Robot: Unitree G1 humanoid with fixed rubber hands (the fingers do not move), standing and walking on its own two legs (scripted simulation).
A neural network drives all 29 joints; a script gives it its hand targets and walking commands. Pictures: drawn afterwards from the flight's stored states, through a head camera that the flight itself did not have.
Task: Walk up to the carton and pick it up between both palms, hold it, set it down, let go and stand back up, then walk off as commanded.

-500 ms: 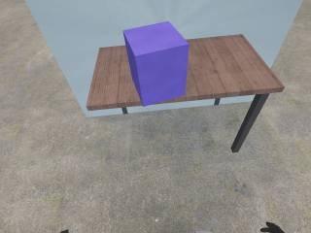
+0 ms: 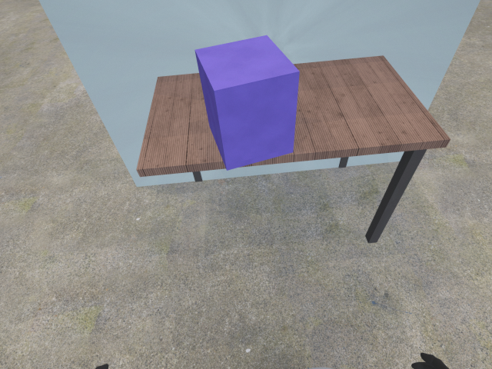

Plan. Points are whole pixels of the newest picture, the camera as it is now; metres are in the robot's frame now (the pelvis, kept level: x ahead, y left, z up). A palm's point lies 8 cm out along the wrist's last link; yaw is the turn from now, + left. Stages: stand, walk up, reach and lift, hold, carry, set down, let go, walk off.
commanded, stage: stand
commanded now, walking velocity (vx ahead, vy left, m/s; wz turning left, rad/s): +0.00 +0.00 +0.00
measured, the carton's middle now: (246, 103) +0.76 +0.03 +0.00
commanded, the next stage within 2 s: none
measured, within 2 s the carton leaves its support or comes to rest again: neither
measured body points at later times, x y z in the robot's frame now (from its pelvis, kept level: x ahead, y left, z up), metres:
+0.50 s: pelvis +0.00 +0.00 +0.00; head +0.01 -0.01 +0.45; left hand +0.09 +0.31 -0.11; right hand +0.11 -0.29 -0.12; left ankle +0.01 +0.12 -0.73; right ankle +0.07 -0.12 -0.73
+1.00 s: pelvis +0.00 +0.00 +0.00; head +0.01 -0.01 +0.45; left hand +0.09 +0.31 -0.11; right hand +0.11 -0.29 -0.12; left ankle +0.01 +0.12 -0.73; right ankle +0.07 -0.12 -0.73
